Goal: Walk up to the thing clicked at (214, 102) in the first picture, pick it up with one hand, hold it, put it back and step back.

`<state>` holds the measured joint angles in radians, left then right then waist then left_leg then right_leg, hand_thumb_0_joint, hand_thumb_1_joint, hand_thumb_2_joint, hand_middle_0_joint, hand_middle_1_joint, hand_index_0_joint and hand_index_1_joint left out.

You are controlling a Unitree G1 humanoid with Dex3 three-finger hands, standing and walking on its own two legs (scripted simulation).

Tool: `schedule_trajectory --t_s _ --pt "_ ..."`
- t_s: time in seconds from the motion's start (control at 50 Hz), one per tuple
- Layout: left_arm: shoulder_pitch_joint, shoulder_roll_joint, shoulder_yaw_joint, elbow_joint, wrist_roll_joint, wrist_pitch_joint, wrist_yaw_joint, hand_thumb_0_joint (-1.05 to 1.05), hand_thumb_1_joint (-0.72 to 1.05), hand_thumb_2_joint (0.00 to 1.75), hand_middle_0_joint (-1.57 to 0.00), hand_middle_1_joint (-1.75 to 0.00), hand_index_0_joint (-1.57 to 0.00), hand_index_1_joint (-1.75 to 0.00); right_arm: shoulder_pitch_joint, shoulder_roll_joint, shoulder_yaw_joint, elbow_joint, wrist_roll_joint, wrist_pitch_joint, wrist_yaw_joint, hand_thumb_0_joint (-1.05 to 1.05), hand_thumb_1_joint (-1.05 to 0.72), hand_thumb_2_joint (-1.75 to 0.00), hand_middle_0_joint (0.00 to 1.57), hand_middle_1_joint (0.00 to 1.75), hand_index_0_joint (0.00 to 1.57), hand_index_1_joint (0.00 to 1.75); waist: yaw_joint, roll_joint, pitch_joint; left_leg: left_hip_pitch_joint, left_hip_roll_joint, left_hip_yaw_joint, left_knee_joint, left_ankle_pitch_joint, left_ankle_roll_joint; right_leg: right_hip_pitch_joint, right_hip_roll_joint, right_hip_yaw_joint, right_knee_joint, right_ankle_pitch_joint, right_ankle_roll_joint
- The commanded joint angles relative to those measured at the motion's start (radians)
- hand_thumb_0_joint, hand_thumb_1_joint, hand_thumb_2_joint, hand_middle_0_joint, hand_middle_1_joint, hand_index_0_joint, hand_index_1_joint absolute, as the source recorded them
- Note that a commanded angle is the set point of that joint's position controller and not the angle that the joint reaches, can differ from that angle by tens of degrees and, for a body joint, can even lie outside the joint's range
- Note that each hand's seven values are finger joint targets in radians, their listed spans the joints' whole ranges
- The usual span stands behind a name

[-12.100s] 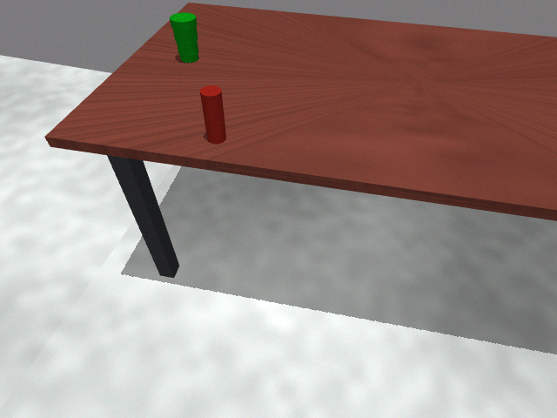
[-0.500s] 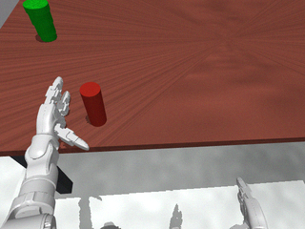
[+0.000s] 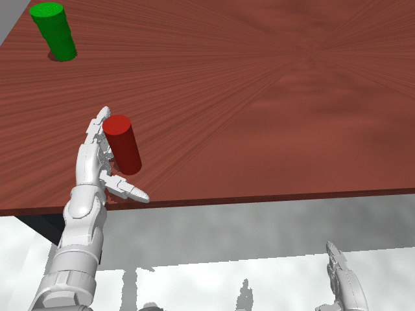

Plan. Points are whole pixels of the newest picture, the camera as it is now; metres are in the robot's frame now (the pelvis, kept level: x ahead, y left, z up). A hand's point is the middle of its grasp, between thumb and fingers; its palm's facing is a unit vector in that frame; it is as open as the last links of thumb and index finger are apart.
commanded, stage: close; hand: left
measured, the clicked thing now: (124, 147) +0.42 +0.14 +0.07
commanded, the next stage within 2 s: settle in 0.66 s
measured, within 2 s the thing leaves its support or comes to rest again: leaves its support in 0.98 s
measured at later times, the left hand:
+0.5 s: hand (129, 157) +0.40 +0.13 +0.06, palm faces -0.01 -1.00 +0.05, open 10.7 cm
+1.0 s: hand (122, 156) +0.40 +0.14 +0.07, palm faces -0.03 -1.00 +0.00, open 7.0 cm
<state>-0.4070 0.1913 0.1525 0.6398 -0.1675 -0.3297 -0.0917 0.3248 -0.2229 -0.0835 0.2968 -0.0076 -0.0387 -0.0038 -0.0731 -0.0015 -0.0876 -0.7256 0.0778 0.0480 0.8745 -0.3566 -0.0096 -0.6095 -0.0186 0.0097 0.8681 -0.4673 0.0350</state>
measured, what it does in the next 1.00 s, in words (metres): stands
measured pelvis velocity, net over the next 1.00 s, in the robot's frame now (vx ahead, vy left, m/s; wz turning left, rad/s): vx -0.01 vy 0.01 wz -0.01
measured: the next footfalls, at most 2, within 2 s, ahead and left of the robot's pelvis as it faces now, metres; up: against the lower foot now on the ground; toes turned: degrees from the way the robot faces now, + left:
none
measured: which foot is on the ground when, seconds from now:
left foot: down 0.00-1.00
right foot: down 0.00-1.00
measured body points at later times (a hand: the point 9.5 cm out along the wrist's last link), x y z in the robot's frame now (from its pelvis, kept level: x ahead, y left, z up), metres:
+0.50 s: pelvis +0.00 +0.00 +0.00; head +0.06 +0.01 +0.45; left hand +0.40 +0.18 +0.06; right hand +0.15 -0.27 -0.04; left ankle +0.04 +0.13 -0.69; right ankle -0.03 -0.14 -0.69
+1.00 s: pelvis -0.01 +0.01 +0.00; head +0.05 +0.02 +0.45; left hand +0.40 +0.19 +0.07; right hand +0.15 -0.27 -0.04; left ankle +0.04 +0.13 -0.69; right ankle -0.03 -0.14 -0.69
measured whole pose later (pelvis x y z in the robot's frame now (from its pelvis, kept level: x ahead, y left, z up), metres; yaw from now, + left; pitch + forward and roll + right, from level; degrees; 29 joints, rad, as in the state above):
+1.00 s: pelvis -0.01 +0.01 +0.00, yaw -1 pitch +11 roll -1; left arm -0.47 0.23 0.16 0.70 -0.15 -0.32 -0.09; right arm 0.33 -0.23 -0.09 0.24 0.00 0.01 0.00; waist -0.09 0.00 -0.08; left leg -0.72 0.08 0.06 0.88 -0.35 0.00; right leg -0.61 -0.02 0.02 0.87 -0.46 0.04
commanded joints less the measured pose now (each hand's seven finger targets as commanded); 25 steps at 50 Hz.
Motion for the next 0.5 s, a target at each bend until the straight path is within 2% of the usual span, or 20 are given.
schedule_trajectory --t_s 0.0,0.02,0.04,0.06,0.08,0.1,0.12,0.16,0.18,0.2,0.24,0.28,0.3,0.32,0.36,0.38,0.4,0.42,0.44,0.48 --pt "-0.323 0.138 0.033 -0.178 0.007 -0.056 0.013 0.00 -0.44 0.11 -0.45 -0.21 -0.42 -0.23 0.000 -0.157 -0.090 -0.149 0.004 -0.032 -0.011 0.00 0.51 -0.06 0.05 0.05 0.05 0.05 -0.015 -0.004 -0.357 0.338 -0.035 -0.021 -0.071 0.298 0.033 0.036 0.026 -0.020 -0.118 0.413 -0.018" --pt "-0.345 0.151 0.040 -0.198 0.010 -0.060 0.016 0.00 -0.42 0.13 -0.47 -0.24 -0.45 -0.25 -0.023 -0.150 -0.081 -0.169 0.004 -0.029 -0.007 0.00 0.52 -0.06 0.05 0.05 0.05 0.05 -0.011 0.008 -0.344 0.330 -0.035 -0.021 -0.078 0.276 0.030 0.033 0.026 -0.019 -0.122 0.386 -0.021" --pt "-0.420 0.179 0.057 -0.278 0.010 -0.071 0.018 0.00 -0.40 0.13 -0.49 -0.25 -0.47 -0.26 -0.025 -0.163 -0.091 -0.196 0.000 -0.032 -0.007 0.00 0.51 -0.06 0.05 0.05 0.05 0.05 -0.019 0.022 -0.390 0.367 -0.030 -0.026 -0.080 0.284 0.027 0.037 0.028 -0.023 -0.119 0.385 -0.022" --pt "-0.391 0.156 0.039 -0.221 0.013 -0.070 0.019 0.00 -0.37 0.15 -0.51 -0.27 -0.49 -0.28 -0.016 -0.138 -0.073 -0.191 0.004 -0.025 -0.004 0.00 0.52 -0.05 0.05 0.05 0.05 0.05 -0.013 0.021 -0.357 0.346 -0.035 -0.024 -0.086 0.259 0.025 0.036 0.026 -0.025 -0.119 0.358 -0.025" --pt "-0.384 0.172 0.062 -0.210 0.012 -0.070 0.025 0.00 -0.36 0.15 -0.54 -0.29 -0.52 -0.30 -0.015 -0.175 -0.112 -0.201 0.005 -0.020 -0.008 0.00 0.52 -0.05 0.05 0.05 0.05 0.05 -0.023 -0.003 -0.329 0.332 -0.035 -0.020 -0.089 0.238 0.027 0.031 0.025 -0.021 -0.126 0.346 -0.023" --pt "-0.361 0.156 0.063 -0.141 0.011 -0.069 0.022 0.00 -0.34 0.16 -0.54 -0.30 -0.53 -0.31 -0.010 -0.126 -0.068 -0.174 0.006 -0.015 -0.003 0.00 0.51 -0.05 0.05 0.05 0.05 0.05 -0.014 -0.015 -0.288 0.291 -0.039 -0.019 -0.087 0.213 0.028 0.027 0.024 -0.019 -0.128 0.327 -0.022" --pt "-0.376 0.161 0.073 -0.147 0.007 -0.074 0.017 0.00 -0.34 0.18 -0.58 -0.33 -0.56 -0.34 -0.020 -0.140 -0.081 -0.198 0.008 -0.018 -0.001 0.00 0.51 -0.05 0.05 0.05 0.05 0.05 -0.024 -0.026 -0.302 0.290 -0.038 -0.018 -0.085 0.215 0.030 0.025 0.025 -0.014 -0.130 0.335 -0.020" --pt "-0.401 0.114 0.014 -0.131 0.012 -0.077 -0.002 0.00 -0.33 0.22 -0.62 -0.37 -0.60 -0.38 0.003 -0.128 -0.071 -0.210 0.007 -0.015 0.001 0.00 0.51 -0.06 0.05 0.05 0.05 0.05 -0.047 -0.017 -0.341 0.326 -0.038 -0.019 -0.079 0.225 0.034 0.020 0.024 -0.011 -0.128 0.347 -0.019" --pt "-0.448 0.146 0.033 -0.164 0.007 -0.084 -0.008 0.00 -0.30 0.25 -0.64 -0.40 -0.62 -0.41 -0.009 -0.117 -0.052 -0.213 0.007 -0.016 0.002 0.00 0.51 -0.06 0.05 0.05 0.05 0.05 -0.033 -0.003 -0.341 0.317 -0.041 -0.015 -0.077 0.221 0.033 0.023 0.022 -0.008 -0.132 0.346 -0.017" --pt "-0.420 0.121 0.019 -0.102 0.004 -0.077 -0.012 0.00 -0.30 0.27 -0.67 -0.43 -0.65 -0.44 -0.017 -0.120 -0.055 -0.215 0.008 -0.020 0.002 0.00 0.50 -0.06 0.05 0.05 0.05 0.05 -0.044 -0.017 -0.349 0.318 -0.042 -0.013 -0.068 0.228 0.035 0.023 0.018 0.000 -0.133 0.360 -0.013" --pt "-0.461 0.154 0.038 -0.145 -0.001 -0.087 -0.013 0.00 -0.27 0.30 -0.71 -0.46 -0.69 -0.47 -0.006 -0.140 -0.073 -0.195 0.006 -0.019 0.002 0.00 0.51 -0.06 0.05 0.05 0.05 0.05 -0.030 0.011 -0.374 0.330 -0.040 -0.016 -0.072 0.235 0.032 0.018 0.022 -0.009 -0.124 0.356 -0.019" --pt "-0.456 0.141 0.027 -0.172 -0.004 -0.092 -0.012 0.00 -0.20 0.36 -0.76 -0.51 -0.74 -0.53 -0.003 -0.148 -0.077 -0.226 0.003 -0.020 0.003 0.00 0.51 -0.06 0.05 0.05 0.05 0.05 -0.025 0.022 -0.424 0.373 -0.035 -0.022 -0.069 0.271 0.030 0.031 0.027 -0.023 -0.116 0.375 -0.022" --pt "-0.425 0.142 0.024 -0.148 -0.002 -0.086 -0.009 0.00 -0.16 0.38 -0.79 -0.54 -0.77 -0.55 -0.013 -0.137 -0.062 -0.223 0.005 -0.015 0.006 0.00 0.51 -0.06 0.05 0.05 0.05 0.05 -0.010 0.031 -0.421 0.370 -0.036 -0.024 -0.070 0.283 0.029 0.042 0.028 -0.027 -0.111 0.381 -0.024" --pt "-0.393 0.172 0.059 -0.128 -0.007 -0.085 -0.006 0.00 -0.14 0.40 -0.82 -0.57 -0.80 -0.58 -0.008 -0.171 -0.099 -0.224 0.007 -0.010 0.002 0.00 0.50 -0.06 0.05 0.05 0.05 0.05 -0.012 0.012 -0.409 0.357 -0.037 -0.020 -0.068 0.295 0.030 0.052 0.029 -0.023 -0.113 0.401 -0.021" --pt "-0.374 0.116 0.018 -0.129 -0.004 -0.082 -0.008 0.00 -0.12 0.43 -0.85 -0.60 -0.83 -0.61 -0.022 -0.130 -0.057 -0.235 0.010 -0.002 0.008 0.00 0.50 -0.06 0.05 0.05 0.05 0.05 -0.012 -0.004 -0.370 0.328 -0.036 -0.022 -0.075 0.285 0.033 0.045 0.032 -0.022 -0.117 0.395 -0.021" --pt "-0.371 0.145 0.050 -0.146 -0.006 -0.087 -0.003 0.00 -0.10 0.46 -0.89 -0.64 -0.87 -0.65 -0.016 -0.170 -0.098 -0.241 0.008 -0.003 0.002 0.00 0.50 -0.06 0.05 0.05 0.05 0.05 -0.019 -0.009 -0.400 0.349 -0.034 -0.020 -0.069 0.307 0.033 0.057 0.031 -0.022 -0.115 0.417 -0.019" --pt "-0.329 0.137 0.050 -0.105 -0.001 -0.083 0.002 0.00 -0.06 0.49 -0.93 -0.67 -0.91 -0.69 -0.001 -0.157 -0.088 -0.210 0.008 0.004 0.003 0.00 0.51 -0.06 0.05 0.05 0.05 0.05 -0.009 -0.013 -0.354 0.317 -0.038 -0.021 -0.073 0.288 0.034 0.046 0.031 -0.022 -0.115 0.399 -0.020" --pt "-0.326 0.138 0.064 -0.083 -0.001 -0.083 0.003 0.00 -0.04 0.52 -0.97 -0.71 -0.95 -0.72 0.006 -0.156 -0.090 -0.195 0.008 0.006 0.005 0.00 0.50 -0.06 0.05 0.05 0.05 0.05 -0.014 -0.029 -0.335 0.289 -0.038 -0.016 -0.063 0.288 0.038 0.041 0.028 -0.016 -0.115 0.416 -0.015" --pt "-0.336 0.132 0.055 -0.112 -0.003 -0.091 0.000 0.00 -0.01 0.57 -0.99 -0.75 -0.97 -0.76 -0.030 -0.140 -0.072 -0.206 0.011 0.005 0.008 0.00 0.51 -0.06 0.05 0.05 0.05 0.05 -0.007 -0.027 -0.320 0.273 -0.038 -0.018 -0.073 0.256 0.035 0.040 0.027 -0.015 -0.118 0.383 -0.018" --pt "-0.401 0.173 0.069 -0.186 0.004 -0.110 0.004 0.00 0.04 0.61 -1.08 -0.83 -1.06 -0.84 -0.049 -0.180 -0.111 -0.250 0.007 0.001 0.004 0.00 0.50 -0.06 0.05 0.05 0.05 0.05 -0.019 -0.007 -0.376 0.314 -0.034 -0.020 -0.080 0.241 0.031 0.044 0.029 -0.019 -0.114 0.352 -0.023"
